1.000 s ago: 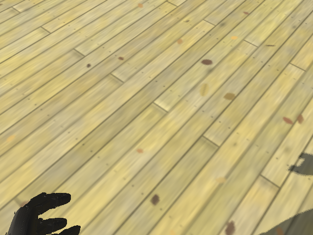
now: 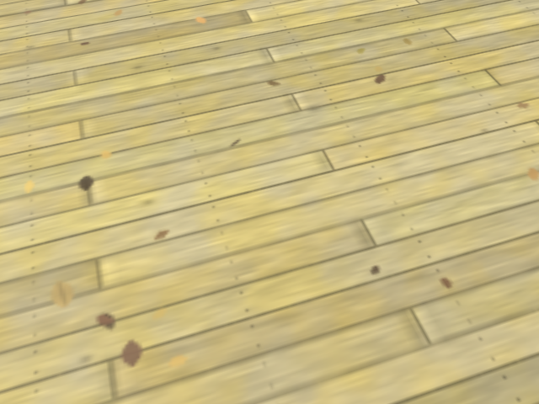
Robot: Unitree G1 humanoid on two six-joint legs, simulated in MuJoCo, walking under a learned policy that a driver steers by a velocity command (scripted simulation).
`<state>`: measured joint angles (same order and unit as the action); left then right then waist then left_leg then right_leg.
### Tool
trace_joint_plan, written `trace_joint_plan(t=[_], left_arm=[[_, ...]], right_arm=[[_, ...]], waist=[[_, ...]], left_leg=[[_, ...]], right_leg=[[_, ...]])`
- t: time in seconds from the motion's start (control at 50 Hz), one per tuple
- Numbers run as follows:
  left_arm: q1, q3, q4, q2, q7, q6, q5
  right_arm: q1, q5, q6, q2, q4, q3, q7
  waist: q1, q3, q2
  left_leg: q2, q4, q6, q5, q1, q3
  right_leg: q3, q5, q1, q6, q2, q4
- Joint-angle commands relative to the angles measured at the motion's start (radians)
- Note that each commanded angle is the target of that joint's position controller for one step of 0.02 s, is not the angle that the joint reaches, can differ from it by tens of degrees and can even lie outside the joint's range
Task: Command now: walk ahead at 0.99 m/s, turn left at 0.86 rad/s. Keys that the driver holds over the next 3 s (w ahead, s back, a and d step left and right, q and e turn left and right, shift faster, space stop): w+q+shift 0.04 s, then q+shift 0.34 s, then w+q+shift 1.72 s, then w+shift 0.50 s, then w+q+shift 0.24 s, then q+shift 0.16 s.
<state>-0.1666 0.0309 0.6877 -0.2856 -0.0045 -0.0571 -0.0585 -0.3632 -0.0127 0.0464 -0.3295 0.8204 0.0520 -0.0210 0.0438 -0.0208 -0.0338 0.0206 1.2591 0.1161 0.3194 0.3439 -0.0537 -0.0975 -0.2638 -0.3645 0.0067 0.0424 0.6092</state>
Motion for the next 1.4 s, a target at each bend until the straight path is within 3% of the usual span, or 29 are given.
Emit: trace_joint_plan(t=[0.02, 0.1, 0.16, 0.18, 0.24, 0.26, 0.28, 0.3, 0.32, 0.34, 0.38, 0.52, 0.54, 0.6, 0.7, 0.78, 0.8, 0.82, 0.84, 0.88, 1.0, 1.14, 1.24, 1.28, 1.3, 1.32, 1.34, 1.36, 1.4], left_arm=[[-0.152, 0.035, 0.027, -0.093, -0.002, -0.021, 0.016], [-0.106, 0.025, 0.067, -0.062, 0.014, -0.059, 0.039], [-0.059, 0.036, 0.068, -0.102, 0.005, -0.068, 0.052], [0.004, 0.072, 0.013, -0.226, -0.025, -0.056, 0.089], [0.035, 0.096, -0.019, -0.273, -0.046, -0.019, 0.112], [0.042, 0.088, -0.026, -0.234, -0.04, -0.014, 0.11], [-0.004, 0.056, -0.015, -0.104, -0.025, -0.017, 0.089], [-0.139, 0.027, -0.059, -0.023, -0.012, -0.029, 0.045], [-0.217, 0.031, -0.09, -0.135, -0.005, -0.047, 0.063], [-0.119, 0.046, -0.097, -0.207, -0.01, -0.056, 0.074], [-0.036, 0.049, -0.098, -0.191, -0.034, -0.038, 0.057], [0.134, 0.041, -0.135, -0.103, -0.022, -0.029, 0.043], [0.089, 0.014, -0.096, -0.087, -0.004, 0.033, -0.027], [0.194, 0.015, -0.126, -0.098, 0.007, 0.059, -0.001], [0.305, 0.019, -0.155, -0.119, 0.016, 0.023, 0.026], [0.037, 0.05, -0.091, -0.182, -0.002, 0.0, 0.049], [-0.132, 0.075, -0.059, -0.251, -0.017, -0.012, 0.03], [-0.265, 0.092, -0.053, -0.337, -0.032, -0.015, -0.006], [-0.188, 0.099, -0.061, -0.347, -0.029, -0.006, 0.003], [-0.111, 0.064, -0.069, -0.183, -0.02, 0.007, 0.019], [-0.25, 0.034, 0.046, -0.096, 0.002, -0.027, 0.036], [-0.375, 0.022, 0.144, -0.085, -0.005, -0.048, 0.025], [-0.328, 0.043, 0.153, -0.205, -0.062, -0.02, 0.026], [-0.19, 0.052, 0.108, -0.228, -0.049, 0.001, 0.024], [-0.136, 0.037, 0.073, -0.146, -0.019, -0.007, 0.009], [-0.206, 0.02, -0.041, -0.1, -0.023, -0.026, 0.019], [-0.122, 0.016, -0.081, -0.148, -0.017, -0.05, 0.03], [-0.102, 0.013, -0.076, -0.161, -0.011, -0.062, 0.028], [-0.109, 0.012, -0.052, -0.154, -0.005, -0.032, -0.006]], right_arm=[[0.087, -0.019, -0.021, -0.02, -0.113, -0.001, -0.029], [0.233, -0.021, -0.045, 0.019, -0.199, -0.015, -0.046], [0.273, -0.017, -0.033, 0.02, -0.207, -0.022, -0.073], [0.195, 0.073, -0.012, -0.024, -0.189, 0.01, -0.051], [-0.013, 0.053, -0.028, -0.142, -0.152, 0.071, -0.038], [-0.159, 0.047, -0.044, -0.196, -0.114, 0.105, -0.024], [-0.126, 0.054, -0.052, -0.204, -0.106, 0.107, 0.0], [0.025, 0.014, -0.039, -0.276, -0.194, 0.097, 0.003], [0.047, -0.021, -0.021, -0.282, -0.264, 0.101, -0.015], [0.118, 0.004, -0.012, -0.251, -0.297, 0.099, -0.025], [0.2, 0.048, 0.002, -0.177, -0.301, 0.079, -0.022], [0.134, 0.046, -0.009, -0.14, -0.268, 0.07, 0.041], [0.06, -0.02, -0.027, -0.187, -0.203, 0.074, 0.02], [0.001, -0.008, -0.03, -0.134, -0.2, 0.059, -0.009], [0.0, -0.013, -0.022, -0.174, -0.195, 0.073, -0.009], [0.107, -0.014, -0.001, -0.17, -0.201, 0.069, -0.004], [0.108, -0.008, 0.016, -0.128, -0.196, 0.055, -0.007], [0.082, 0.022, 0.029, -0.021, -0.223, 0.024, -0.004], [0.059, 0.031, 0.02, -0.05, -0.238, 0.013, 0.008], [0.145, -0.02, -0.008, -0.136, -0.199, 0.029, -0.001], [0.241, -0.018, -0.046, -0.047, -0.213, -0.001, -0.065], [0.515, -0.019, -0.047, -0.008, -0.29, -0.041, -0.091], [0.298, -0.023, -0.058, -0.079, -0.214, -0.025, -0.07], [-0.143, -0.01, -0.044, -0.182, -0.069, 0.037, -0.032], [-0.092, 0.03, -0.052, -0.215, -0.052, 0.065, 0.0], [-0.013, -0.007, -0.055, -0.306, -0.106, 0.073, 0.0], [-0.074, -0.015, -0.062, -0.272, -0.121, 0.077, 0.017], [-0.034, -0.015, -0.053, -0.206, -0.093, 0.066, 0.028], [0.057, -0.019, -0.02, -0.159, -0.091, 0.047, 0.042]], waist=[[-0.065, -0.011, 0.146], [0.0, -0.116, 0.123], [0.014, -0.086, 0.106], [0.029, -0.031, 0.151], [0.149, 0.118, 0.145], [0.209, 0.179, 0.09], [0.147, 0.082, -0.112], [-0.029, 0.13, -0.343], [-0.012, 0.438, -0.24], [-0.006, 0.377, -0.036], [-0.071, 0.186, 0.128], [-0.025, 0.059, 0.035], [-0.012, 0.046, -0.029], [0.046, 0.011, -0.055], [0.077, -0.026, -0.07], [-0.099, 0.036, -0.049], [-0.187, 0.114, 0.068], [-0.203, 0.258, 0.334], [-0.138, 0.243, 0.383], [-0.118, 0.068, 0.098], [-0.101, -0.029, 0.143], [-0.116, -0.147, 0.094], [0.079, 0.019, 0.173], [0.271, 0.175, 0.106], [0.189, 0.14, -0.103], [0.059, 0.251, -0.123], [0.121, 0.288, 0.012], [0.059, 0.08, 0.103], [-0.063, -0.076, 0.147]], left_leg=[[-0.125, 0.042, -0.019, -0.039, 0.368, -0.03], [-0.128, -0.125, -0.041, -0.165, 0.399, 0.031], [-0.044, -0.497, -0.031, -0.399, 0.145, 0.172], [-0.019, -0.514, -0.054, -0.414, 0.062, 0.156], [0.055, -0.576, -0.006, -0.378, -0.223, 0.175], [0.057, -0.623, 0.031, -0.452, -0.446, 0.129], [0.003, -0.707, 0.069, -0.549, -0.528, 0.009], [-0.151, -0.656, 0.224, -1.048, -0.606, -0.372], [-0.329, -0.841, 0.376, -0.728, -0.734, -0.721], [-0.294, -0.931, 0.334, -0.408, -0.634, -0.735], [-0.204, -0.954, 0.235, -0.31, -0.373, -0.629], [-0.044, -1.024, 0.187, 0.034, -0.145, -0.489], [-0.025, -1.016, 0.141, -0.038, -0.136, -0.415], [-0.006, -1.02, 0.119, 0.035, -0.118, -0.484], [-0.03, -0.999, 0.135, 0.108, -0.182, -0.592], [-0.011, -0.826, 0.057, 0.017, 0.029, -0.585], [0.066, -0.569, 0.021, -0.033, 0.14, -0.472], [0.19, -0.242, -0.023, 0.269, 0.296, -0.251], [0.159, -0.076, -0.025, 0.209, 0.474, -0.165], [0.028, -0.014, -0.034, 0.009, 0.463, -0.103], [-0.07, 0.034, -0.038, -0.164, 0.513, -0.024], [-0.026, -0.272, -0.005, -0.252, 0.497, 0.193], [0.112, -0.486, 0.094, -0.139, -0.007, 0.273], [0.07, -0.644, 0.202, -0.148, -0.529, 0.097], [-0.026, -0.653, 0.229, -0.103, -0.696, -0.072], [-0.229, -0.681, 0.394, -0.235, -0.87, -0.51], [-0.291, -0.897, 0.438, -0.001, -0.851, -0.706], [-0.271, -1.021, 0.375, 0.059, -0.64, -0.669], [-0.162, -1.04, 0.301, -0.096, -0.327, -0.5]], right_leg=[[0.335, -0.182, 0.264, -0.107, 0.29, -0.414], [0.002, 0.499, 0.189, -0.083, 0.248, -0.432], [-0.175, 0.641, 0.138, -0.049, 0.154, -0.402], [-0.16, 0.773, 0.189, -0.048, 0.122, -0.347], [-0.126, 1.037, 0.256, -0.029, 0.167, -0.016], [-0.111, 0.857, 0.152, 0.002, 0.141, 0.232], [-0.08, -0.114, -0.046, 0.057, 0.01, 0.544], [0.02, -0.453, -0.277, 0.086, -0.124, 0.932], [0.234, -0.389, -0.339, 0.069, -0.133, 1.033], [0.265, -0.286, -0.348, 0.041, -0.094, 0.939], [0.272, -0.181, -0.317, 0.044, -0.036, 0.773], [0.261, 0.067, -0.272, 0.074, -0.026, 0.302], [0.179, 0.117, -0.265, 0.08, 0.028, 0.301], [0.181, 0.182, -0.262, 0.087, 0.012, 0.207], [0.203, 0.144, -0.216, 0.074, -0.037, 0.005], [0.205, 0.056, 0.305, 0.03, -0.048, -0.127], [0.282, -0.076, 0.534, 0.006, 0.043, -0.155], [0.629, -0.482, 0.748, -0.048, 0.316, -0.288], [1.015, -0.717, 0.692, -0.093, 0.403, -0.427], [0.704, -0.495, 0.482, -0.055, 0.314, -0.37], [0.204, 0.13, 0.404, 0.028, 0.176, -0.411], [-0.09, 0.708, 0.413, 0.063, 0.127, -0.463], [-0.156, 1.557, 0.416, 0.079, 0.201, -0.087], [-0.125, 1.125, 0.113, 0.045, 0.176, 0.563], [-0.106, -0.085, -0.222, 0.026, -0.023, 0.902], [0.047, -0.282, -0.509, 0.051, -0.033, 1.125], [0.181, -0.208, -0.595, 0.057, -0.024, 1.077], [0.187, -0.15, -0.593, 0.038, 0.03, 0.912], [0.176, -0.179, -0.443, 0.056, 0.075, 0.754]])
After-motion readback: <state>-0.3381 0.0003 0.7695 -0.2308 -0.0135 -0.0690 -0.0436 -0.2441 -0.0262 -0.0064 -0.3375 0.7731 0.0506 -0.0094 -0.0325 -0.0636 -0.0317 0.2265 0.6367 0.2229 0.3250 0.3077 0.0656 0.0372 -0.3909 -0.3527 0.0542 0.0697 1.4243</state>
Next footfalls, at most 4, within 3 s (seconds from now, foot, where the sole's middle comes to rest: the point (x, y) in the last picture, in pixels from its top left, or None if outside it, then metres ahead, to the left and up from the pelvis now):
0.28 left None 0.43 0.10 -0.76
0.80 right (250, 304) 0.75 0.07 -0.76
1.30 left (108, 279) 0.85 0.46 -0.76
1.66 right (1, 210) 1.11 0.84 -0.76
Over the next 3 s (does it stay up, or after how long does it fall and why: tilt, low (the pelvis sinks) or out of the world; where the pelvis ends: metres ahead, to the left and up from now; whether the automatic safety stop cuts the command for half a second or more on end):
stays up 0.37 1.75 -0.02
